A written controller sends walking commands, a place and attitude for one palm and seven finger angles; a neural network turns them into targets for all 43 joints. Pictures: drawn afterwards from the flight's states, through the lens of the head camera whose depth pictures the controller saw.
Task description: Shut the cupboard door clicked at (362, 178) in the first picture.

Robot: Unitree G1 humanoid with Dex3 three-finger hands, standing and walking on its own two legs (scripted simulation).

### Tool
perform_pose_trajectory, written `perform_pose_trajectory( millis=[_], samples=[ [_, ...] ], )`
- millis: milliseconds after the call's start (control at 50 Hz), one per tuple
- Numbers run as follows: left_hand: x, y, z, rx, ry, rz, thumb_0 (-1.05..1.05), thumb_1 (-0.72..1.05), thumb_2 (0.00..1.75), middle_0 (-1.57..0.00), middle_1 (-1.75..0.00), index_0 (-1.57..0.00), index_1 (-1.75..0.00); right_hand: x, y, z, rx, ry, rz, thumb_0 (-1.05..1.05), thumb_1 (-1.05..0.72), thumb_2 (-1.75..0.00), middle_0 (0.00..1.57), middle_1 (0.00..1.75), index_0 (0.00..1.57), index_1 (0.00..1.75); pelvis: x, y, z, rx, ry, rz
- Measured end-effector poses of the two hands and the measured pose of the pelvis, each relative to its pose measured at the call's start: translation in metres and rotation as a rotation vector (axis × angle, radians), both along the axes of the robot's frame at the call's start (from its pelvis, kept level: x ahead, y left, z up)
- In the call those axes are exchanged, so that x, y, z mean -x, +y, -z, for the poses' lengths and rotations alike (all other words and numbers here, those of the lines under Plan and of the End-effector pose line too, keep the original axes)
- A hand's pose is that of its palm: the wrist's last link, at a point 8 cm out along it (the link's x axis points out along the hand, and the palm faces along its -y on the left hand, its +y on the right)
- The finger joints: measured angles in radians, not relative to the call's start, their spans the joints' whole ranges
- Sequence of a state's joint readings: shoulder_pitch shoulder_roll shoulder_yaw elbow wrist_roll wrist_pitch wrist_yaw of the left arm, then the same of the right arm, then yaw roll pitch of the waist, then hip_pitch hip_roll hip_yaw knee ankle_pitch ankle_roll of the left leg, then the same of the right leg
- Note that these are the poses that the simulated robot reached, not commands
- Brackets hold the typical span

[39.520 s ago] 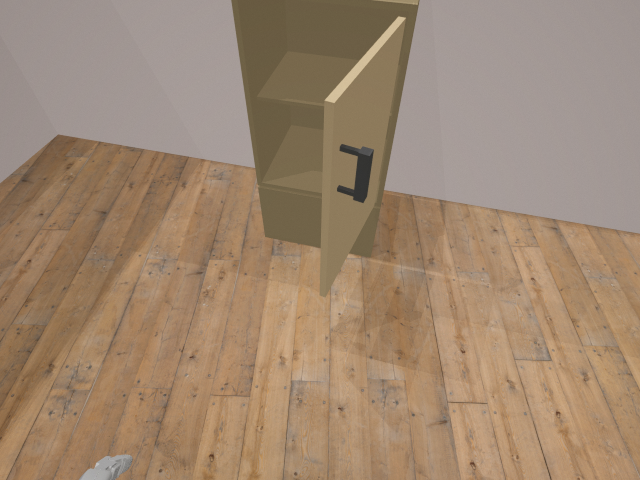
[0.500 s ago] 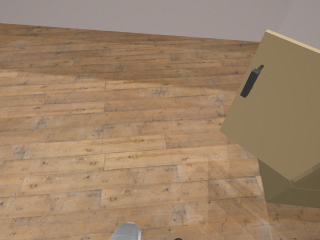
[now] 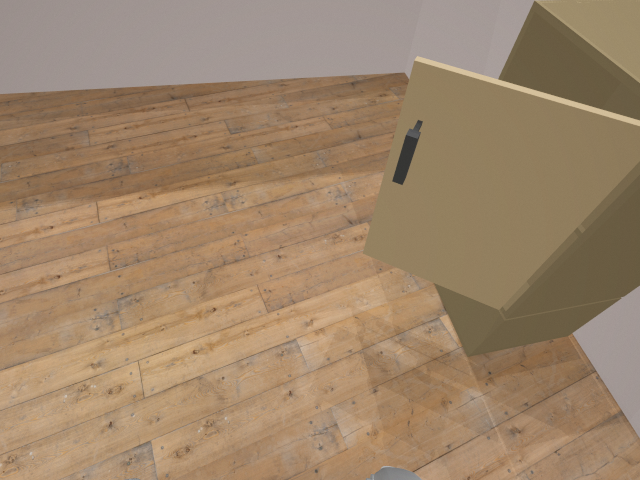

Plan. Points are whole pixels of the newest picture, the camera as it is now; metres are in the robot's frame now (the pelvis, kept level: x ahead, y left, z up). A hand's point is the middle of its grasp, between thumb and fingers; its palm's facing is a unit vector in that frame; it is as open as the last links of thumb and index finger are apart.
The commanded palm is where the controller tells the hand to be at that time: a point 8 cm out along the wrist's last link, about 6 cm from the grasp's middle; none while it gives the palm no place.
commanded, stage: turn to face it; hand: left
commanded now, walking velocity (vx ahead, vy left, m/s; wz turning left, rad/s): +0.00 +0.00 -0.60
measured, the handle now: (408, 152) +0.72 -0.14 -0.04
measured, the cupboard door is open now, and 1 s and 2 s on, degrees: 52 52 52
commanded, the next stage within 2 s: take the last steps up to it in 0.62 s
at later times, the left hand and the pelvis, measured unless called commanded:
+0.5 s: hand (209, 474) +0.15 +0.16 -0.17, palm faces -0.22 -0.95 -0.20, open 7.4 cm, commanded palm none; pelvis +0.02 +0.00 -0.01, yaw -15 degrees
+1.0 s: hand (228, 455) +0.17 +0.14 -0.17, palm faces -0.42 -0.88 -0.21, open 7.4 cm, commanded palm none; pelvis +0.02 -0.01 -0.01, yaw -25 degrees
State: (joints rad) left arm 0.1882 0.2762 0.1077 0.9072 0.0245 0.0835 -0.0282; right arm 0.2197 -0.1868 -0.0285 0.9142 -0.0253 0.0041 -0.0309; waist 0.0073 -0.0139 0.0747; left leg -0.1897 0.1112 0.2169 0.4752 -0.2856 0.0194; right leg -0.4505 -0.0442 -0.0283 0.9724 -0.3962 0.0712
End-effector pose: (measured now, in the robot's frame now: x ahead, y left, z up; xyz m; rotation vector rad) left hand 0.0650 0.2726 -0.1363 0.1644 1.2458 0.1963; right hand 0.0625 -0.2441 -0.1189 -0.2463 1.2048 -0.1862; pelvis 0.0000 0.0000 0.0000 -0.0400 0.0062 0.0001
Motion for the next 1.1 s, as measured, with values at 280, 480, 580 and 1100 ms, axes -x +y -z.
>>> perform_pose_trajectory(
  millis=[280, 480, 580, 1100],
  samples=[
    [-0.086, -0.071, -0.015, -0.051, -0.108, 0.264, 0.0, 0.91, 0.89, -0.2, -0.3, -0.2, -0.3, 0.081, -0.049, 0.035, -0.047, 0.13, 0.261, 0.01, -0.91, -0.9, 0.19, 0.3, 0.19, 0.3, -0.005, -0.027, 0.01, -0.04, -0.007, 0.174],
    [-0.084, -0.067, 0.003, 0.023, -0.052, 0.302, 0.0, 0.91, 0.89, -0.2, -0.3, -0.2, -0.3, 0.048, -0.024, 0.017, -0.036, 0.001, 0.293, 0.01, -0.91, -0.9, 0.2, 0.3, 0.19, 0.3, -0.016, -0.008, 0.009, -0.03, -0.008, 0.248],
    [-0.09, -0.046, 0.023, 0.048, -0.011, 0.3, 0.0, 0.91, 0.89, -0.2, -0.3, -0.2, -0.3, 0.045, 0.002, 0.013, -0.002, -0.029, 0.299, 0.01, -0.91, -0.9, 0.2, 0.3, 0.2, 0.3, -0.023, 0.012, 0.016, -0.016, -0.008, 0.288],
    [-0.113, -0.113, -0.006, 0.017, -0.025, 0.467, 0.0, 0.91, 0.89, -0.19, -0.3, -0.2, -0.3, 0.166, -0.001, 0.032, -0.128, 0.213, 0.545, 0.01, -0.91, -0.9, 0.2, 0.3, 0.2, 0.3, -0.032, -0.033, 0.004, -0.038, -0.022, 0.425]
  ],
)
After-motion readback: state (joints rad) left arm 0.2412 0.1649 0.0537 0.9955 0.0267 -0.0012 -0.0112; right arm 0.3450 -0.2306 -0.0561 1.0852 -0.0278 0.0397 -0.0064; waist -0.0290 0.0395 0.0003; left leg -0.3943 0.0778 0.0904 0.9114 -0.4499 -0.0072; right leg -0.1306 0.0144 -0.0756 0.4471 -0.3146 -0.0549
